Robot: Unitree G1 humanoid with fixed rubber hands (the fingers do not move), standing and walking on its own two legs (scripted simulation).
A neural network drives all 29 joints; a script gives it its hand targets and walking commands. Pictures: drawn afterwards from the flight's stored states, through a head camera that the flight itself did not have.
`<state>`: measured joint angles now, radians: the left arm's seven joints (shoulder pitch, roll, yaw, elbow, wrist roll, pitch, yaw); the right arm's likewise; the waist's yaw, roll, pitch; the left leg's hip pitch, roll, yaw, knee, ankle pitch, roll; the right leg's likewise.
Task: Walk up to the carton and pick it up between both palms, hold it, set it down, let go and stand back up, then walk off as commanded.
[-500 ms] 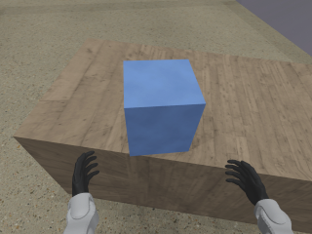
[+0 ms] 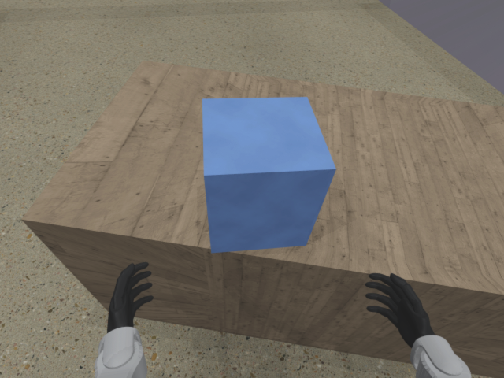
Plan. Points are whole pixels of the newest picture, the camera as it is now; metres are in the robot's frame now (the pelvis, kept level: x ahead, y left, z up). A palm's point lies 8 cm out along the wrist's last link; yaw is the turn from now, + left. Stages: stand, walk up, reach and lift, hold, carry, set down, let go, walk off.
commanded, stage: set down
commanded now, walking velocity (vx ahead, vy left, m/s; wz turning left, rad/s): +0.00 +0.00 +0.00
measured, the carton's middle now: (257, 177) +0.48 +0.04 +0.00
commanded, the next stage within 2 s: let go in 1.40 s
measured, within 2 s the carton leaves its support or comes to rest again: neither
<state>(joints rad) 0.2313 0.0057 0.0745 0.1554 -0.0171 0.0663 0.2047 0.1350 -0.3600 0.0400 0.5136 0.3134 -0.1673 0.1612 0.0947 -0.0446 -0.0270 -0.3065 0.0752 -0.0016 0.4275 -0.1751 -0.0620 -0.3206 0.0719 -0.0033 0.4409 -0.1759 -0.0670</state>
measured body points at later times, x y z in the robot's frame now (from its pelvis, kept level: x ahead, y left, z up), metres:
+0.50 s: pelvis +0.01 +0.01 +0.00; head +0.04 +0.03 +0.45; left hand +0.20 +0.25 -0.05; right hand +0.24 -0.21 -0.05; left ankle +0.03 +0.16 -0.74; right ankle +0.03 -0.07 -0.74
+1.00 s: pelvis +0.02 +0.01 +0.00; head +0.05 +0.04 +0.45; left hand +0.18 +0.26 -0.07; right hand +0.22 -0.20 -0.08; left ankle +0.03 +0.16 -0.74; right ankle +0.03 -0.07 -0.74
